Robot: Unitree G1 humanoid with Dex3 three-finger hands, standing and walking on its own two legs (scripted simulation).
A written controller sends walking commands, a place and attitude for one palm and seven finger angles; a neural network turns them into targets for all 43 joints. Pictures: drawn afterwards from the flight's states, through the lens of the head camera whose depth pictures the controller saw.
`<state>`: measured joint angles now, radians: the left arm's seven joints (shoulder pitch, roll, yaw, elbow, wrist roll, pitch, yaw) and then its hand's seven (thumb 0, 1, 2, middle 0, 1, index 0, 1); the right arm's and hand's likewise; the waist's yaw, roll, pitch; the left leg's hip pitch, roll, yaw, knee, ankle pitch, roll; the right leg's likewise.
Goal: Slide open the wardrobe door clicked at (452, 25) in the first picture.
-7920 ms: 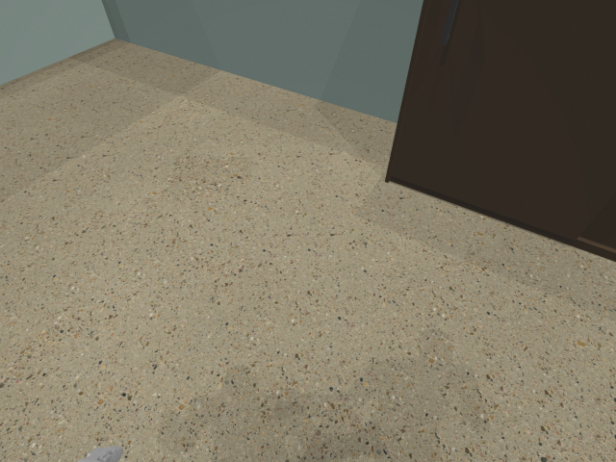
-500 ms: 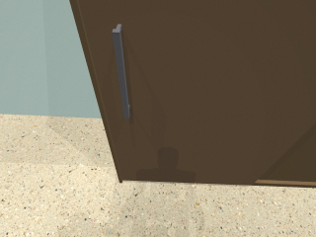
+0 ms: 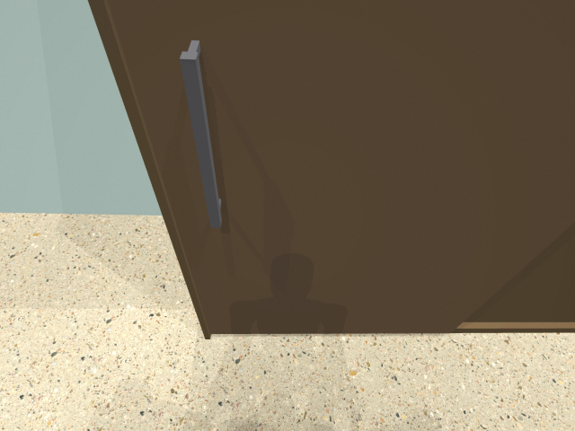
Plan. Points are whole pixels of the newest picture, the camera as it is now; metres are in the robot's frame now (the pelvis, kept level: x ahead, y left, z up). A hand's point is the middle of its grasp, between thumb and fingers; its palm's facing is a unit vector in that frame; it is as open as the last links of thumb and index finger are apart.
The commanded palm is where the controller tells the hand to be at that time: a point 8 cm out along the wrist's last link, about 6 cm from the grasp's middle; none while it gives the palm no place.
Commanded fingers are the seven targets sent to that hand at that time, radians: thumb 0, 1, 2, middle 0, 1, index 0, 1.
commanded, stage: come to a stop and stand still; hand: left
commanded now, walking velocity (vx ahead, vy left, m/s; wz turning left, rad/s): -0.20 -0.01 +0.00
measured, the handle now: (207, 150) +0.48 +0.16 +0.12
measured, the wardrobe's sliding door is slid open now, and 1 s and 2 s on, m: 0.00 0.00 0.00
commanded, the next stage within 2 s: look again from close up in 1.60 s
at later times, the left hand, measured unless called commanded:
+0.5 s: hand out of the picture +0.03 +0.21 -0.17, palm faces +0.11 -0.98 -0.18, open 7.3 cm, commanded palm none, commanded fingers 0.00 0.90 0.90 -0.20 -0.30 -0.20 -0.30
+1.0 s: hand out of the picture -0.07 +0.17 -0.17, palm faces +0.10 -0.98 -0.14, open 7.4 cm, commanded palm none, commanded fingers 0.00 0.90 0.90 -0.20 -0.30 -0.20 -0.30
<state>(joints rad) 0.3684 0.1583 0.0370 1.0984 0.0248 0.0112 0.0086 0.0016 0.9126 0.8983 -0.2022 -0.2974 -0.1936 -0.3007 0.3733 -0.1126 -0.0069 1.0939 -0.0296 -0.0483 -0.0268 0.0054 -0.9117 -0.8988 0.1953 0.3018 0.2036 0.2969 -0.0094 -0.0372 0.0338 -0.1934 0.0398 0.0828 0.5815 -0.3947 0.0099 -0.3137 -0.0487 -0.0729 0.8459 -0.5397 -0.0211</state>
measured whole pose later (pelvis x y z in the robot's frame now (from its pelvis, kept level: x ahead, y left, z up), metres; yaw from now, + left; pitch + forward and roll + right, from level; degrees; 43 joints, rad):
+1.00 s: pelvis -0.03 +0.02 +0.01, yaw +4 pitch -1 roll +0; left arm 0.35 0.13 -0.01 1.10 0.02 0.00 0.03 0.00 0.91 0.90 -0.20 -0.30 -0.19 -0.30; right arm 0.32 -0.14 -0.01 1.13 -0.01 0.01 -0.02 0.00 -0.92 -0.90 0.19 0.30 0.20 0.30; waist 0.01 -0.02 0.02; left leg -0.26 0.00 0.11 0.40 -0.14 0.05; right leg -0.18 -0.03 -0.05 0.42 -0.24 0.01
